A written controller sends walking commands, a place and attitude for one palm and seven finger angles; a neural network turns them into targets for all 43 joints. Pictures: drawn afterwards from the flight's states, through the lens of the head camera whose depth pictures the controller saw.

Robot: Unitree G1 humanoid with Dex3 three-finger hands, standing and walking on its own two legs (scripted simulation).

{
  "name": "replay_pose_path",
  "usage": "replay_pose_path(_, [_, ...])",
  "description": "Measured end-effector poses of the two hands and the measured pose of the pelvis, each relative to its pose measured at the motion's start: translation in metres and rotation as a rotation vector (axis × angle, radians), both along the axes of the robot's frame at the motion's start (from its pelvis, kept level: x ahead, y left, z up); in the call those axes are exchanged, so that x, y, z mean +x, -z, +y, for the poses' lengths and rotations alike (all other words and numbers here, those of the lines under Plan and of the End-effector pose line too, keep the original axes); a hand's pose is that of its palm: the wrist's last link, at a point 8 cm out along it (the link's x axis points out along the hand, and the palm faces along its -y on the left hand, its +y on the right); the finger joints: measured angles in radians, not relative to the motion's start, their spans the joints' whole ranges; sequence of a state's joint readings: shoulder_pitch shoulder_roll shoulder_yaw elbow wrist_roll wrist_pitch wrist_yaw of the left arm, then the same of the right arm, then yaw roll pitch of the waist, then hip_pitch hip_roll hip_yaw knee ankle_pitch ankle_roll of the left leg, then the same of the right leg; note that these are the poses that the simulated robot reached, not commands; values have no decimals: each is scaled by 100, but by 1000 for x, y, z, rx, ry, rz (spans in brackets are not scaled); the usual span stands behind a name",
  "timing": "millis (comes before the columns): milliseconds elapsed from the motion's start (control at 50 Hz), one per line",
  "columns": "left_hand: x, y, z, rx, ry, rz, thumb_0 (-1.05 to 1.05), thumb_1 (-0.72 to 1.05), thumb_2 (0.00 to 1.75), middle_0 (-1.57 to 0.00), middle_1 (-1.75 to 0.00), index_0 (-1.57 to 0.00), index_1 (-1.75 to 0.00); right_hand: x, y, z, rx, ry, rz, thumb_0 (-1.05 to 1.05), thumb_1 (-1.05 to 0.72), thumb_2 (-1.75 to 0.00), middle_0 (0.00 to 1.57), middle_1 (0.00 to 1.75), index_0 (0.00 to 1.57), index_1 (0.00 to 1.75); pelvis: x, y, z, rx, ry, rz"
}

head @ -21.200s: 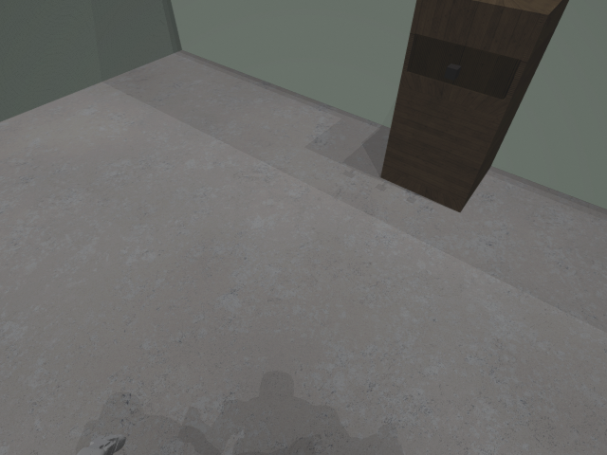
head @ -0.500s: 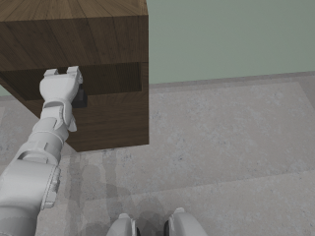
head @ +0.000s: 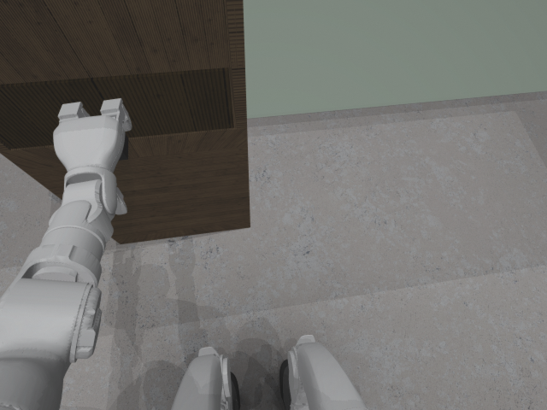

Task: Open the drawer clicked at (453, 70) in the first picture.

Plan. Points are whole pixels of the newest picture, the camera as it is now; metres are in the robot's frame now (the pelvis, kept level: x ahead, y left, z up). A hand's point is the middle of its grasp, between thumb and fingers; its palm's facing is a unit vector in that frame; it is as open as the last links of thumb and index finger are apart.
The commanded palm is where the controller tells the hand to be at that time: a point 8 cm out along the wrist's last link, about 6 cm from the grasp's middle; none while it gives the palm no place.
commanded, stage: lower the fingers behind the handle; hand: left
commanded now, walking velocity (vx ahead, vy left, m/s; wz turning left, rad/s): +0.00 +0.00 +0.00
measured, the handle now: (110, 132) +0.55 +0.21 -0.02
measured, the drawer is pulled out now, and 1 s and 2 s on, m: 0.00 0.00 0.08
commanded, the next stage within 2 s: close the thumb around the handle in 0.26 s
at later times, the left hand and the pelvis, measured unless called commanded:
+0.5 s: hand (106, 160) +0.50 +0.22 -0.03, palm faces +0.00 -0.03 -1.00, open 13.1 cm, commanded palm +0.49 +0.23 +0.02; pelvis +0.00 +0.01 +0.00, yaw +0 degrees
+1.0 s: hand (107, 163) +0.50 +0.22 -0.03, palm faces -0.03 -0.05 -1.00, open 7.9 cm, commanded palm +0.49 +0.23 +0.02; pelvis +0.00 +0.01 +0.00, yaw +0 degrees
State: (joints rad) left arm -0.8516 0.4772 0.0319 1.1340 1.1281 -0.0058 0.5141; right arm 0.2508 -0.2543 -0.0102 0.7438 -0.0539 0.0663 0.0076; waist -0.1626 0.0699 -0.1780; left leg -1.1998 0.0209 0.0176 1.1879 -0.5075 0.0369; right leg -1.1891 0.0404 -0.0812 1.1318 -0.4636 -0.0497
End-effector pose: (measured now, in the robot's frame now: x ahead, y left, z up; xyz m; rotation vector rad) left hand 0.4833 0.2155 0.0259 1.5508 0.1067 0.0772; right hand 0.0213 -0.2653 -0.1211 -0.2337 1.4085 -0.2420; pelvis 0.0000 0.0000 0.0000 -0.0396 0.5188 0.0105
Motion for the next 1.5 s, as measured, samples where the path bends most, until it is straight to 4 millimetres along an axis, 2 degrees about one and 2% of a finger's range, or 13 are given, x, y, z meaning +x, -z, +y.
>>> replay_pose_path(180, [2, -7, 2, -21, 18, 91, 1, -49, 30, -31, -120, -36, -121, -5, -8, 3, -10, 15, -31, 0, -91, -90, 20, 30, 20, 30, 0, -6, -1, 4, 11, -17])
replay_pose_path(340, [0, -1, 7, -26, 78, 17, 0, -49, 30, -31, -120, -37, -123, -18, -1, 1, -23, 8, 22, 0, -91, -90, 20, 30, 20, 30, 0, 4, 2, 0, 8, 7])
replay_pose_path(480, [0, 2, 5, -16, 49, -18, 0, -44, 33, -32, -121, -38, -126, -18, 2, 4, -5, 13, 39, 0, -91, -90, 20, 30, 20, 30, 0, 4, 5, -3, 6, 9])
replay_pose_path(680, [2, -5, 2, -19, 16, 53, 0, -5, 49, -35, -125, -38, -125, -11, -7, 8, -2, 20, 3, 0, -91, -90, 20, 30, 20, 30, 1, -6, 6, 0, 9, -11])
replay_pose_path(820, [3, -4, 5, -29, 47, 45, 0, 31, 65, -37, -129, -38, -127, -12, -8, 5, -17, 16, 10, 0, -91, -90, 20, 30, 20, 30, 4, -4, 6, -1, 11, -6])
replay_pose_path(880, [-1, 1, 5, -32, 57, 46, 1, 39, 70, -38, -131, -36, -129, -13, -6, 4, -17, 11, 20, 0, -91, -90, 20, 30, 20, 30, 4, -2, 6, -2, 8, -2])
replay_pose_path(1040, [-4, 5, 5, -20, 50, 8, 0, 42, 78, -41, -134, -27, -133, -10, 0, 4, -12, -2, 25, 0, -91, -90, 20, 30, 20, 30, 1, 3, 5, -4, -1, 5])
replay_pose_path(1240, [-4, 4, 3, -21, 35, 28, 2, 45, 72, -41, -135, -25, -133, -10, -4, 4, -12, 6, 7, 0, -91, -90, 20, 30, 20, 30, -3, -1, 3, -3, 1, -4])
replay_pose_path(1400, [-10, 4, 4, -46, 35, 42, 3, 47, 69, -41, -135, -24, -133, -13, -11, 5, -9, 25, 21, 0, -91, -90, 20, 30, 20, 30, 4, -7, 5, 0, 15, -12])
replay_pose_path(1500, [-20, 4, 3, -51, 37, 36, 4, 47, 70, -41, -135, -25, -133, -5, -11, 7, 4, 27, 25, 0, -91, -90, 20, 30, 20, 30, 12, -11, 6, 4, 21, -21])
